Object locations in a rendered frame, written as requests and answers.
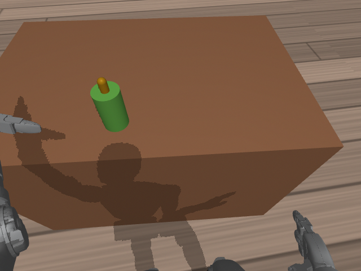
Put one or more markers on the bottle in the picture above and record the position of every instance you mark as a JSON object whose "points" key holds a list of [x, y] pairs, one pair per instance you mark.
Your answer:
{"points": [[108, 100]]}

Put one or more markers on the right robot hand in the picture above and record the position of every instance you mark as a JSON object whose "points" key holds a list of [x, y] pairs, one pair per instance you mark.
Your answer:
{"points": [[310, 245]]}

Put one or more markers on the left robot arm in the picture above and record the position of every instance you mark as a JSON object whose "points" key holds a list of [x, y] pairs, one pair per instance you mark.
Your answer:
{"points": [[13, 234]]}

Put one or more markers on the left robot hand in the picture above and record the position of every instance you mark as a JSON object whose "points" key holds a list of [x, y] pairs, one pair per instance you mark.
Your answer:
{"points": [[11, 125]]}

